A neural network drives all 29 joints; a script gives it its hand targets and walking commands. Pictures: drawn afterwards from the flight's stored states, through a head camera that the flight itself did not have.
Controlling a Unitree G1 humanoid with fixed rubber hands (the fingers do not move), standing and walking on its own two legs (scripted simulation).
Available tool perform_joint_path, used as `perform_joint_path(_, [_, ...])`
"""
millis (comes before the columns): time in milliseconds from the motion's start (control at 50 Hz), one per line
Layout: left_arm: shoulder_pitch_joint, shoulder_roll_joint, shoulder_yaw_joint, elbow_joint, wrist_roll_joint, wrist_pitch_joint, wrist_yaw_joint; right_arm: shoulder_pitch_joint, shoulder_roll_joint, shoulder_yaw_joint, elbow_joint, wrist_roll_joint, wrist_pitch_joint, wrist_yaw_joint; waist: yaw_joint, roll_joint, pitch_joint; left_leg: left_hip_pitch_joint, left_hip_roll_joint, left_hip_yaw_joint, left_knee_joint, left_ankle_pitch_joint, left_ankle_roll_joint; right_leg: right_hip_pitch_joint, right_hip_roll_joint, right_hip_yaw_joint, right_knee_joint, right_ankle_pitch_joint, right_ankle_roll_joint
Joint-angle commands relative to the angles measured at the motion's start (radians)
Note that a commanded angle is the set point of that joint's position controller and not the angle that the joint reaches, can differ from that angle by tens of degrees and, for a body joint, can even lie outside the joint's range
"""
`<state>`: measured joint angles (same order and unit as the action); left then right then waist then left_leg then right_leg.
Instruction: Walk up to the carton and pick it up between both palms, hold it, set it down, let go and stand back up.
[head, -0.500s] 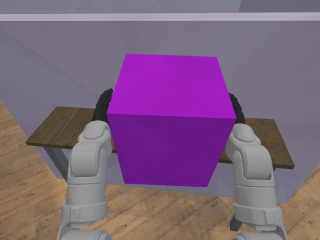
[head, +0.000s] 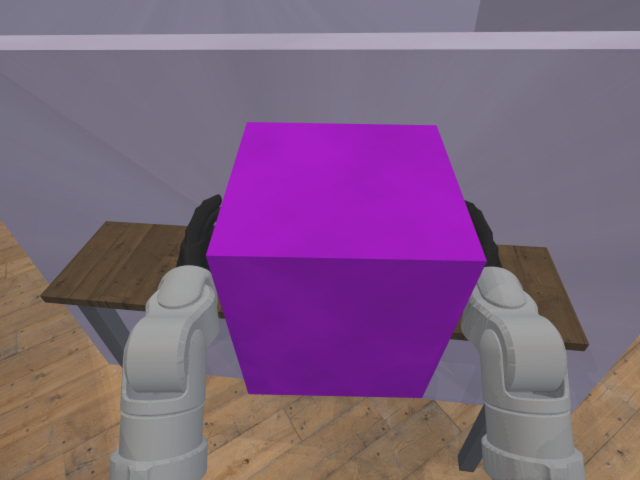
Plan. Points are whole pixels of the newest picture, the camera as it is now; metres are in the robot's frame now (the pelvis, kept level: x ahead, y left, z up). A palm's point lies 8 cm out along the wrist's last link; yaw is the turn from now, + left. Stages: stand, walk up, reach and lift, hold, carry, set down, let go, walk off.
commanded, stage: hold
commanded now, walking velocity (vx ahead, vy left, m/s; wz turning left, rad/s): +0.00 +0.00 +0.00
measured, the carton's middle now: (338, 265) +0.33 +0.00 +0.16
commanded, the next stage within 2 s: none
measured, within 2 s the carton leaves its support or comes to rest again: neither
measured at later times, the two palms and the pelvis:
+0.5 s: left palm (192, 275) +0.29 +0.15 +0.19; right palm (484, 279) +0.28 -0.15 +0.18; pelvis -0.01 +0.01 +0.00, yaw -1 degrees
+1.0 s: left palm (184, 267) +0.30 +0.16 +0.20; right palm (472, 266) +0.30 -0.14 +0.18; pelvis -0.01 +0.01 +0.00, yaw +0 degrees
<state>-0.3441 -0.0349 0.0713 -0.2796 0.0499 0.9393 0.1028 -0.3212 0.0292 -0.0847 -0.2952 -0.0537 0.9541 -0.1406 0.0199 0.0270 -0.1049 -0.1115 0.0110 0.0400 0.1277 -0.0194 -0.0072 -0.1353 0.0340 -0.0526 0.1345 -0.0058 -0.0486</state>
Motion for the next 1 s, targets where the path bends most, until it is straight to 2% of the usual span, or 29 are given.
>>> perform_joint_path(0, [-0.532, -0.377, -0.477, -0.238, -0.225, -0.056, -0.137, -0.591, 0.401, 0.536, -0.263, 0.221, -0.051, 0.154, -0.005, -0.064, -0.308, 0.075, -0.032, -0.038, 0.004, 0.088, -0.002, 0.196, -0.033, 0.080, 0.011, 0.080, 0.081])
perform_joint_path(120, [-0.483, -0.335, -0.463, -0.264, -0.225, -0.032, -0.127, -0.551, 0.345, 0.511, -0.307, 0.234, -0.029, 0.154, -0.002, -0.044, -0.286, 0.066, -0.034, -0.033, 0.013, 0.072, -0.006, 0.179, -0.032, 0.078, 0.011, 0.043, 0.074])
perform_joint_path(180, [-0.486, -0.309, -0.456, -0.284, -0.231, -0.022, -0.122, -0.551, 0.323, 0.500, -0.317, 0.239, -0.018, 0.155, -0.005, -0.065, -0.283, 0.077, -0.034, -0.030, 0.021, 0.055, -0.006, 0.151, -0.037, 0.085, 0.005, 0.001, 0.076])
perform_joint_path(260, [-0.488, -0.289, -0.440, -0.306, -0.231, -0.011, -0.113, -0.543, 0.291, 0.476, -0.329, 0.242, -0.007, 0.153, -0.004, -0.044, -0.300, 0.081, -0.029, -0.025, 0.028, 0.043, -0.012, 0.131, -0.035, 0.078, 0.005, -0.031, 0.072])
perform_joint_path(400, [-0.507, -0.256, -0.400, -0.260, -0.228, 0.012, -0.109, -0.577, 0.248, 0.430, -0.307, 0.234, 0.012, 0.153, -0.006, -0.060, -0.274, 0.067, -0.025, -0.022, 0.044, -0.003, -0.012, 0.079, -0.039, 0.074, 0.000, -0.124, 0.065])
perform_joint_path(460, [-0.540, -0.250, -0.388, -0.256, -0.229, 0.016, -0.104, -0.593, 0.236, 0.409, -0.289, 0.238, 0.016, 0.154, -0.006, -0.036, -0.278, 0.064, -0.020, -0.016, 0.048, -0.020, -0.016, 0.060, -0.036, 0.069, 0.003, -0.144, 0.064])
perform_joint_path(580, [-0.581, -0.250, -0.375, -0.214, -0.230, 0.025, -0.105, -0.653, 0.225, 0.385, -0.269, 0.236, 0.020, 0.156, -0.008, -0.046, -0.290, 0.044, -0.013, -0.018, 0.056, -0.048, -0.011, 0.032, -0.033, 0.062, 0.014, -0.180, 0.061])
perform_joint_path(640, [-0.588, -0.261, -0.358, -0.190, -0.225, 0.028, -0.099, -0.673, 0.219, 0.369, -0.247, 0.237, 0.018, 0.162, 0.006, -0.021, -0.303, 0.033, -0.008, -0.022, 0.051, -0.063, -0.012, 0.044, -0.028, 0.059, 0.025, -0.181, 0.056])
perform_joint_path(800, [-0.621, -0.291, -0.364, -0.164, -0.223, 0.022, -0.102, -0.714, 0.233, 0.367, -0.214, 0.228, 0.000, 0.176, -0.001, -0.044, -0.324, 0.043, -0.010, -0.019, 0.061, -0.028, -0.013, 0.039, -0.022, 0.053, 0.032, -0.146, 0.062])
perform_joint_path(820, [-0.623, -0.296, -0.371, -0.179, -0.226, 0.020, -0.102, -0.696, 0.236, 0.361, -0.204, 0.230, 0.000, 0.178, -0.007, -0.029, -0.321, 0.044, -0.012, -0.018, 0.061, -0.023, -0.016, 0.045, -0.019, 0.052, 0.033, -0.128, 0.059])
perform_joint_path(880, [-0.609, -0.306, -0.381, -0.183, -0.227, 0.020, -0.103, -0.712, 0.243, 0.374, -0.235, 0.234, -0.005, 0.179, -0.005, -0.030, -0.345, 0.049, -0.011, -0.024, 0.060, 0.002, -0.017, 0.059, -0.019, 0.053, 0.035, -0.099, 0.059])
perform_joint_path(980, [-0.601, -0.315, -0.408, -0.252, -0.246, 0.026, -0.104, -0.689, 0.251, 0.398, -0.290, 0.248, 0.005, 0.179, -0.004, -0.029, -0.375, 0.067, -0.014, -0.025, 0.059, 0.059, -0.022, 0.093, -0.017, 0.052, 0.034, -0.044, 0.057])
